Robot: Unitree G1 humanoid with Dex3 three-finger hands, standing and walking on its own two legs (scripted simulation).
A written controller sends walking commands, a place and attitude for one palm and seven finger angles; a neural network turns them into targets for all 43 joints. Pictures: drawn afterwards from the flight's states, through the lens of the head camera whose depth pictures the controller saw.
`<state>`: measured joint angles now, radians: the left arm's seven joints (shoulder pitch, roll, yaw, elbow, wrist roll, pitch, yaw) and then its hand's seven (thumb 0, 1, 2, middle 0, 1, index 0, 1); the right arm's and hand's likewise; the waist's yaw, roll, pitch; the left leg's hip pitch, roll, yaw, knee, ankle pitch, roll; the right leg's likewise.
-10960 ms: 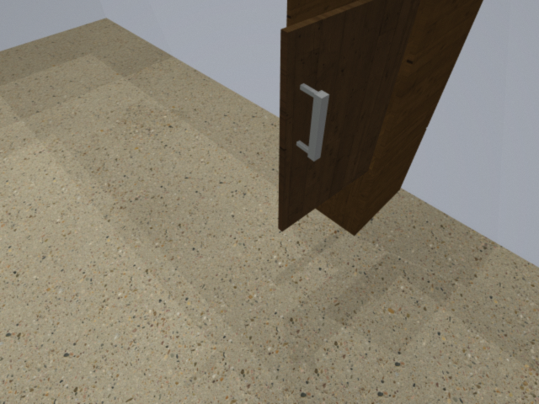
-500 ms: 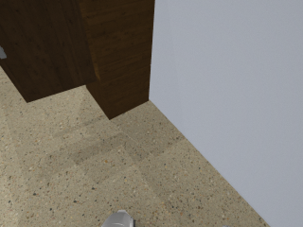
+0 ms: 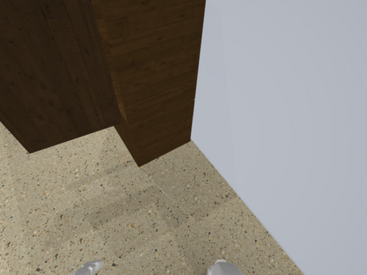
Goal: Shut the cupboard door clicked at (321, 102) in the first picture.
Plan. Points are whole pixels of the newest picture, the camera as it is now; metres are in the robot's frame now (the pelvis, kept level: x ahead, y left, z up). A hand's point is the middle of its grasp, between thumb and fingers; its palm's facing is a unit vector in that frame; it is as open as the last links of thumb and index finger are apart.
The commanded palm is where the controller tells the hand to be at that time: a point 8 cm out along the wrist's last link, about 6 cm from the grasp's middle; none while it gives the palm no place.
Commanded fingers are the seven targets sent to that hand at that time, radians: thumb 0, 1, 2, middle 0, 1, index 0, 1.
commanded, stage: turn to face it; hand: left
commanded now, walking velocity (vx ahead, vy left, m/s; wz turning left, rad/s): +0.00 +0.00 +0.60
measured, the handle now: out of the picture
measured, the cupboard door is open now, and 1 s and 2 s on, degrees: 84 84 84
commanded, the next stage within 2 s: take the last steps up to it in 0.70 s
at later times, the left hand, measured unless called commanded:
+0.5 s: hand out of the picture +0.05 +0.22 -0.19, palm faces +0.32 -0.92 -0.22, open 7.3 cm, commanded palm none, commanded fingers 0.00 0.90 0.90 -0.20 -0.30 -0.20 -0.30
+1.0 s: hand out of the picture +0.07 +0.22 -0.17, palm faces +0.37 -0.91 -0.19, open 7.3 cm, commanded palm none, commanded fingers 0.00 0.90 0.90 -0.20 -0.30 -0.20 -0.30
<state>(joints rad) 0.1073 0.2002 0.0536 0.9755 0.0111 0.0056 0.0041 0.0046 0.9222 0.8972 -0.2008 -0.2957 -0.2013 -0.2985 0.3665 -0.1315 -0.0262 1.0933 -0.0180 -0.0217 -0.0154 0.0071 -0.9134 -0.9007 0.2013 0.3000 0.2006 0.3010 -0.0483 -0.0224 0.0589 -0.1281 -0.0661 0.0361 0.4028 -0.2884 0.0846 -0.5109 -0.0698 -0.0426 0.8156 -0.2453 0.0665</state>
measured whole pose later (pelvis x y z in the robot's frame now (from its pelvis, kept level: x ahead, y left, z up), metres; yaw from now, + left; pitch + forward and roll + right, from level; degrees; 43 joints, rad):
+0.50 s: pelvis +0.06 +0.01 -0.02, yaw +17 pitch +0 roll +0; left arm 0.22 0.24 0.06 0.94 0.02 0.00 0.02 -0.01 0.92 0.90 -0.21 -0.30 -0.21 -0.30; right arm 0.05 -0.26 -0.07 0.93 -0.02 0.05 0.02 0.01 -0.91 -0.90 0.19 0.30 0.19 0.30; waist 0.02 -0.05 0.10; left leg -0.34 0.03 0.11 0.64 -0.31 -0.05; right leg -0.21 -0.16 -0.28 0.61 -0.37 0.04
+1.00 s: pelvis +0.07 +0.02 +0.00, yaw +23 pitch +1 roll -1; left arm 0.18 0.19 0.04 0.98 0.02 0.03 -0.01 0.00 0.91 0.90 -0.20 -0.30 -0.20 -0.30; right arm 0.26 -0.19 -0.04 1.01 -0.02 0.01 -0.01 0.00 -0.92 -0.90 0.20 0.30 0.20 0.30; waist -0.03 -0.01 0.05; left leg -0.26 -0.04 0.03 0.44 -0.20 0.07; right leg -0.33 -0.05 -0.04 0.77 -0.45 0.05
